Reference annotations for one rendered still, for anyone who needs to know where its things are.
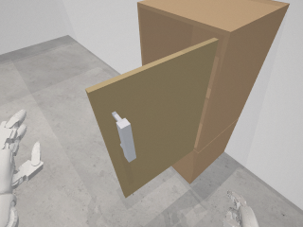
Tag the left robot hand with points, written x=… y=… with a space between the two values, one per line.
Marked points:
x=11 y=134

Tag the handle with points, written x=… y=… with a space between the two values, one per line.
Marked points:
x=126 y=136

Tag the right robot hand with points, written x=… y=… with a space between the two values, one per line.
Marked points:
x=243 y=217

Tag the left robot forearm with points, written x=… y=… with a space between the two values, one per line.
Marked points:
x=8 y=214

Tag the cupboard door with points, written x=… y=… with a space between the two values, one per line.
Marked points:
x=163 y=101

